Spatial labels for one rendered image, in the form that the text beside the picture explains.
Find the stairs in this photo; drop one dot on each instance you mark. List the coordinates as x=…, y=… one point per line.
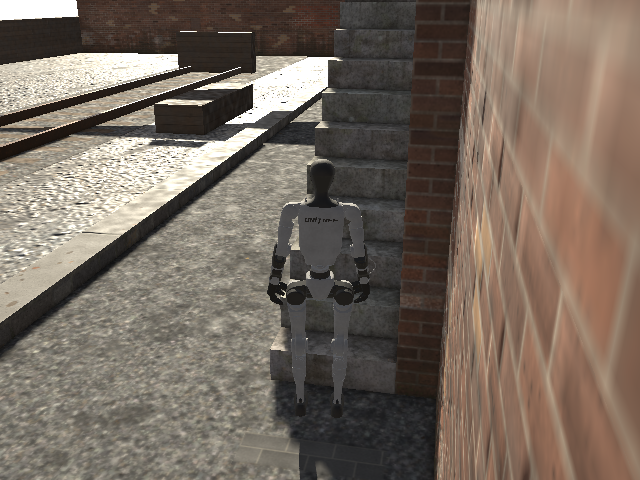
x=364, y=132

